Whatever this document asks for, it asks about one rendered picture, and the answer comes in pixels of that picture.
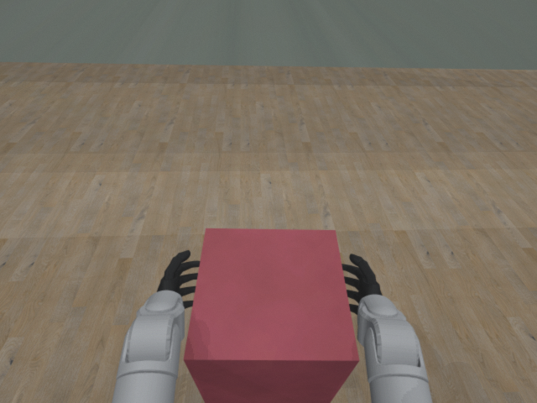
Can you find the right robot hand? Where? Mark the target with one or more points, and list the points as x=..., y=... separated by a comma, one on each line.
x=366, y=283

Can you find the carton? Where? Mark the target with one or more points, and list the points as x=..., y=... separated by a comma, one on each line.
x=270, y=321

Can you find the right robot forearm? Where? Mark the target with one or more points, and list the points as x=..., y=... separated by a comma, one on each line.
x=394, y=360

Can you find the left robot hand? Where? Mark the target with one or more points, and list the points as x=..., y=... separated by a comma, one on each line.
x=173, y=279

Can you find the left robot forearm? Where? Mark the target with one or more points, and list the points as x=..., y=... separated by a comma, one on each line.
x=149, y=363

